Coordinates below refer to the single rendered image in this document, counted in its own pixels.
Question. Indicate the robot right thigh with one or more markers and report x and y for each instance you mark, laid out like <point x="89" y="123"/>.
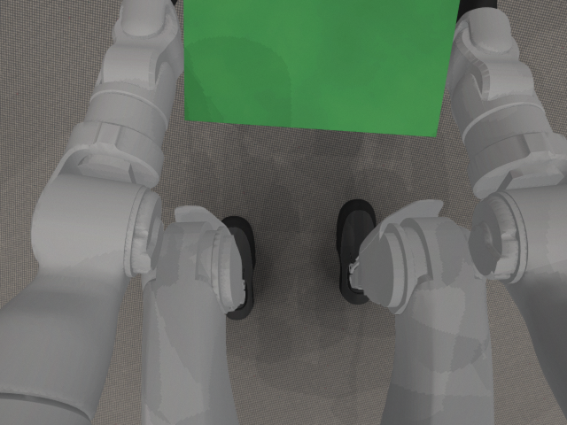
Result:
<point x="443" y="370"/>

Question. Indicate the right robot hand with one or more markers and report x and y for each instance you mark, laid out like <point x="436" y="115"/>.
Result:
<point x="468" y="5"/>

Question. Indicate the right robot forearm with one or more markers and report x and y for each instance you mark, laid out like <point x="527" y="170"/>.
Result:
<point x="502" y="122"/>

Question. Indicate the carton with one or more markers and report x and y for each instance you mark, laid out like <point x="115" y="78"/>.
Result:
<point x="371" y="66"/>

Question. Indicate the right robot shin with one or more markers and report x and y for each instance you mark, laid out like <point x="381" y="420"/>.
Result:
<point x="361" y="270"/>

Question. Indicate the robot right upper arm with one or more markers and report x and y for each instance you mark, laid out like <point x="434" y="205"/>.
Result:
<point x="519" y="237"/>

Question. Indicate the left robot forearm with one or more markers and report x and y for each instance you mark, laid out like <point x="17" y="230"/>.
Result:
<point x="129" y="110"/>

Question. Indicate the robot left upper arm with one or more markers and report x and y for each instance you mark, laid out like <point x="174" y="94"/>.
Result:
<point x="57" y="335"/>

